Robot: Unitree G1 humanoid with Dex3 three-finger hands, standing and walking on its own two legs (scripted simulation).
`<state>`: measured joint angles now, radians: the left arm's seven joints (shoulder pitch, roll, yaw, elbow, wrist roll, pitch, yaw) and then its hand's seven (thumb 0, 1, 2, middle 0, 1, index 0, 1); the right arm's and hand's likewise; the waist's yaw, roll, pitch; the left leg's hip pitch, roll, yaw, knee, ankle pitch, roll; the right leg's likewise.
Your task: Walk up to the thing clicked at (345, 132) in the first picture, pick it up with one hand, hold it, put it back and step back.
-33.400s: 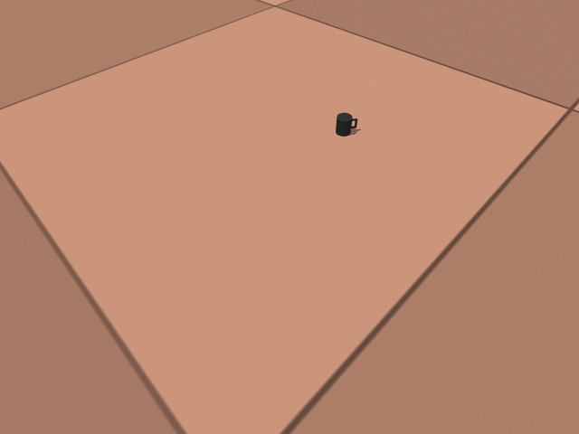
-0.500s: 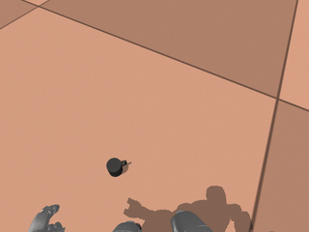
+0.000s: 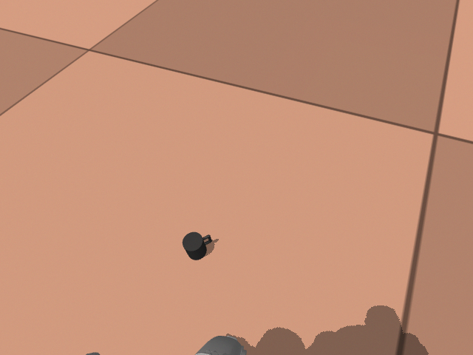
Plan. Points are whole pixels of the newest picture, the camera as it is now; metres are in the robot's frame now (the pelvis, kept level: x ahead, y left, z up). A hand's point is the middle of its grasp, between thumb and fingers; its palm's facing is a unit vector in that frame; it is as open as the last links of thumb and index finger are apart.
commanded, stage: step back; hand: left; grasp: from above
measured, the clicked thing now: (198, 244) +0.61 +0.28 -0.72
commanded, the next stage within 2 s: none
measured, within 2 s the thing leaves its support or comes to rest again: neither
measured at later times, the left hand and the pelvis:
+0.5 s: hand out of the picture -0.08 +0.28 -0.16, palm faces +0.04 -0.93 -0.38, open 7.4 cm; pelvis -0.16 +0.00 -0.01, yaw +1 degrees
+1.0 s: hand out of the picture -0.22 +0.27 -0.15, palm faces +0.08 -0.91 -0.40, open 7.4 cm; pelvis -0.34 -0.01 -0.02, yaw +4 degrees
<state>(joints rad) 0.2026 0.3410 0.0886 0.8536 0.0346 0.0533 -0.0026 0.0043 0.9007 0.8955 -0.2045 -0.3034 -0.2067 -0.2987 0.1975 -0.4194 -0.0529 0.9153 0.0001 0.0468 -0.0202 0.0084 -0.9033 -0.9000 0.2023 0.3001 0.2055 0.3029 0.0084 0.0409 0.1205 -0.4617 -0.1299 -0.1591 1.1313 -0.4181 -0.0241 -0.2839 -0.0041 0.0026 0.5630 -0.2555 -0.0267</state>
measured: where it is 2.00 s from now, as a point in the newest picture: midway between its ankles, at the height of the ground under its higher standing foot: outside the picture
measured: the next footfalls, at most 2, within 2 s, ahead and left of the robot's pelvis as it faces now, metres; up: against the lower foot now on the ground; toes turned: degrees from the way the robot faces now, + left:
left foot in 0.18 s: -0.05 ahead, +0.12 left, +0.00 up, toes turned +2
right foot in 0.58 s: -0.18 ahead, -0.14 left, +0.00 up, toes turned +2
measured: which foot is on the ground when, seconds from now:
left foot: up 0.00-0.16, down 0.18-0.62, up 0.64-0.90, down 0.92-1.00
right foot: down 0.00-0.20, up 0.22-0.56, down 0.58-0.96, up 0.98-1.00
